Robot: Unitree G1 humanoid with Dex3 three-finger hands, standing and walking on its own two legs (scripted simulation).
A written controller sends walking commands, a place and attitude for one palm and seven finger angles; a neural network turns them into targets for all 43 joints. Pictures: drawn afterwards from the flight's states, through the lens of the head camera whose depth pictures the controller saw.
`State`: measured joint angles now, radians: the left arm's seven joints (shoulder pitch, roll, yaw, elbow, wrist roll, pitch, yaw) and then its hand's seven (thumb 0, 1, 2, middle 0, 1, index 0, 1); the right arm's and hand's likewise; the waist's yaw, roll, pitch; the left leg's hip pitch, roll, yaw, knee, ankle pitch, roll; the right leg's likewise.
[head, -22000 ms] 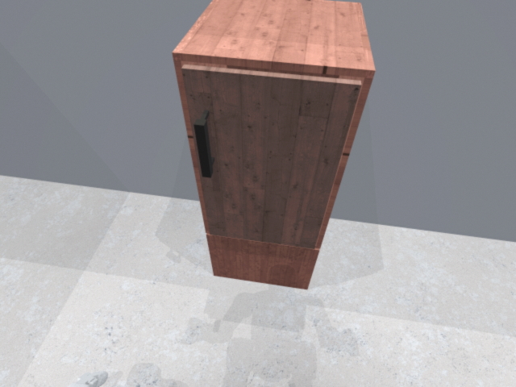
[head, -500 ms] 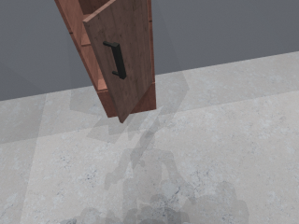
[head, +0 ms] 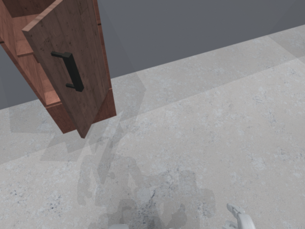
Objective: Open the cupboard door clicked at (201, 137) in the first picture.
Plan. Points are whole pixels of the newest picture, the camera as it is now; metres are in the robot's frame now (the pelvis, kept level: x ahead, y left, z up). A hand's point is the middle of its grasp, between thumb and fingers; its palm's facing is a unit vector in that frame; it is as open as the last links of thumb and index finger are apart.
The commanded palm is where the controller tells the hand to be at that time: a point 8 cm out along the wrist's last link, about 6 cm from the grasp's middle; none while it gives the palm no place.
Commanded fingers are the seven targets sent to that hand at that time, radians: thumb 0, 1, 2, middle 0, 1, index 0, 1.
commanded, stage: walk to a spot facing it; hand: left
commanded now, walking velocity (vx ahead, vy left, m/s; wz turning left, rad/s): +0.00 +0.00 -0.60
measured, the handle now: (68, 72) +0.55 +0.34 +0.01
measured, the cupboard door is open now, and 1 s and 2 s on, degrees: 51 51 51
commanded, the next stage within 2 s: none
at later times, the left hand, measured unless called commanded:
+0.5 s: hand (117, 203) +0.19 +0.12 -0.15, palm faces -0.34 -0.90 -0.26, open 7.3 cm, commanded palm none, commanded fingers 0.00 0.90 0.90 -0.20 -0.30 -0.20 -0.30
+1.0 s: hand (137, 158) +0.34 +0.08 -0.17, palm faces -0.53 -0.83 -0.18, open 7.4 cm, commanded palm none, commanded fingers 0.00 0.90 0.90 -0.20 -0.30 -0.20 -0.30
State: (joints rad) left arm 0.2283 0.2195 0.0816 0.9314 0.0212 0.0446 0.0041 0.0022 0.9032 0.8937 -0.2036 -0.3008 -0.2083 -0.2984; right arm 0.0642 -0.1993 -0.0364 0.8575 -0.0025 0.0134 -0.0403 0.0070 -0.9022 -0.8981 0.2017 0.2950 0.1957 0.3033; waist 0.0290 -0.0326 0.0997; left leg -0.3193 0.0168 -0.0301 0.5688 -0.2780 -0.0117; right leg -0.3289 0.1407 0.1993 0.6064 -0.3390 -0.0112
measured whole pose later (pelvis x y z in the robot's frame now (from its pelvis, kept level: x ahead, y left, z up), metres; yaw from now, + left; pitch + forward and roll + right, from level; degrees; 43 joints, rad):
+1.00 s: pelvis +0.20 -0.07 +0.01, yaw -35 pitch +1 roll -1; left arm 0.23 0.25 0.09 1.00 0.04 0.00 -0.05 0.01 0.91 0.89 -0.20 -0.30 -0.20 -0.30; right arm 0.24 -0.16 -0.01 0.91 -0.04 -0.07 -0.02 0.00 -0.90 -0.90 0.20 0.29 0.20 0.30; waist 0.02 -0.04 0.08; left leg -0.25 0.07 0.15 0.50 -0.25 0.02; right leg -0.53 -0.02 -0.02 1.25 -0.29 -0.01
